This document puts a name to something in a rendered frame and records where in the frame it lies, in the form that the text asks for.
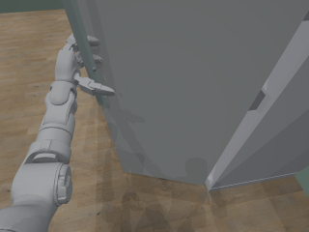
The left robot upper arm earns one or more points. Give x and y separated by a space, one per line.
39 190

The handle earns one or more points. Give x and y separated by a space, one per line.
79 32

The robot left hand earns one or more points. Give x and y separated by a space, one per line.
68 64

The fridge door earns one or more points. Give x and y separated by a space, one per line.
184 73

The left robot forearm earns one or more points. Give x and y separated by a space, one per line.
56 131

